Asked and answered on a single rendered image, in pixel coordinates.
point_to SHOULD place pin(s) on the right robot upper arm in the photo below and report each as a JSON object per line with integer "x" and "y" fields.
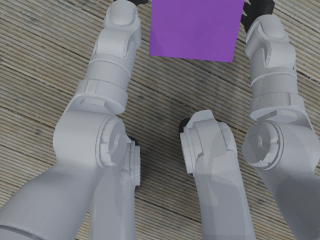
{"x": 285, "y": 156}

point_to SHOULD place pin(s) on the left robot shin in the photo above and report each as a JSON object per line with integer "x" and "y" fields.
{"x": 128, "y": 140}

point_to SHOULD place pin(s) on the right robot thigh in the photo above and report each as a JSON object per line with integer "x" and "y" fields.
{"x": 225, "y": 213}

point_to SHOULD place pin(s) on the right robot hand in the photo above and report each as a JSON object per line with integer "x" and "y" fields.
{"x": 256, "y": 9}

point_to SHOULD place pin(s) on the carton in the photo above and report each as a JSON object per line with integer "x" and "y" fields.
{"x": 195, "y": 29}

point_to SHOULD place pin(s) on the robot right forearm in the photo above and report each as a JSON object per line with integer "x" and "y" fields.
{"x": 273, "y": 74}

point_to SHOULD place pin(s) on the robot left forearm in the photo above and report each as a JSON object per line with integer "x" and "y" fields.
{"x": 110, "y": 67}

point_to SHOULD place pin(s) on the left robot upper arm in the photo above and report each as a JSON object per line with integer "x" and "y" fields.
{"x": 53, "y": 205}

